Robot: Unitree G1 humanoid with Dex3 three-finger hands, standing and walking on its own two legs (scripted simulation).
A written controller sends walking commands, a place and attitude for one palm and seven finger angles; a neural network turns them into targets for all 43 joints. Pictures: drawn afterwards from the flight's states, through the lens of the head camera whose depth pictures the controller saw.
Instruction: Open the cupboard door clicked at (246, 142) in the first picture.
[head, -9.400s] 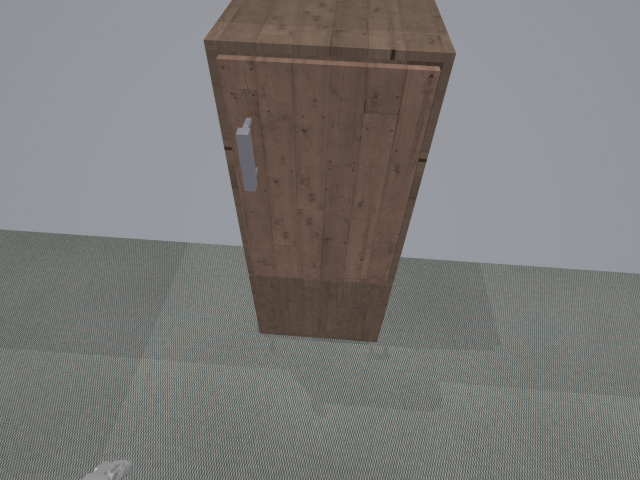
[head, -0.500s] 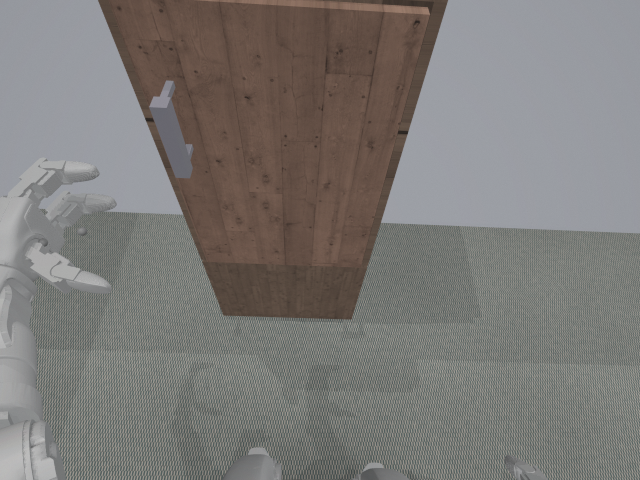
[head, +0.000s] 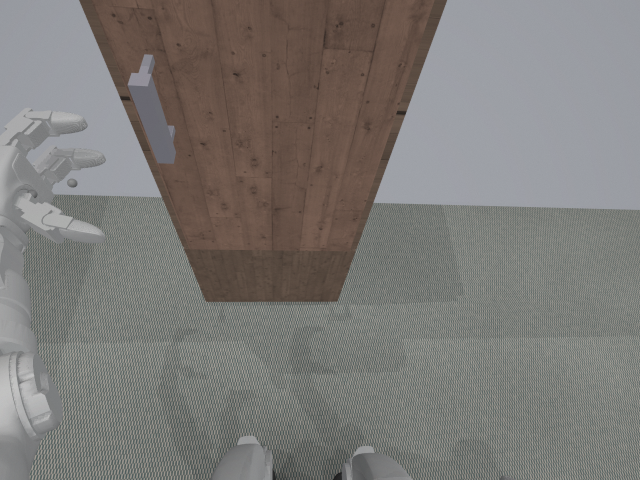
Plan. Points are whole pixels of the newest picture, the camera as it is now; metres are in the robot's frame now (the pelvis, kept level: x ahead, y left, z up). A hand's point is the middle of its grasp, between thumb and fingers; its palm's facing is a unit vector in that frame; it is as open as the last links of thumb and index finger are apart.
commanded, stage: move the hooked fingers beside the handle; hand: left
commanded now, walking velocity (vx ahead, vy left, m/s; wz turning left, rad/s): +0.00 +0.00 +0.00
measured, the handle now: (157, 111) +0.56 +0.21 +0.08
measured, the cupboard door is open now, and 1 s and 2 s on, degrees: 0 0 0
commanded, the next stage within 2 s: slide the fingers in behind the handle in 1.24 s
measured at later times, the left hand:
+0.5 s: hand (87, 137) +0.50 +0.28 +0.09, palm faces +0.01 -1.00 +0.00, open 14.0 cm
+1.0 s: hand (91, 147) +0.49 +0.28 +0.08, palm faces +0.00 -1.00 -0.01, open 14.0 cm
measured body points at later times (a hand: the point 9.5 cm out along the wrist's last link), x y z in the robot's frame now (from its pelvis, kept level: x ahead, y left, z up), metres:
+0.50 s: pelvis +0.00 +0.01 -0.01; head +0.13 +0.05 +0.42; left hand +0.49 +0.34 +0.09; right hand -0.02 -0.27 -0.10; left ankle +0.02 +0.08 -0.68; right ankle +0.00 -0.13 -0.68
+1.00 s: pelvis +0.00 +0.00 -0.01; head +0.13 +0.04 +0.42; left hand +0.49 +0.33 +0.09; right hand +0.01 -0.28 -0.10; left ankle +0.02 +0.08 -0.68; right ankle +0.00 -0.13 -0.68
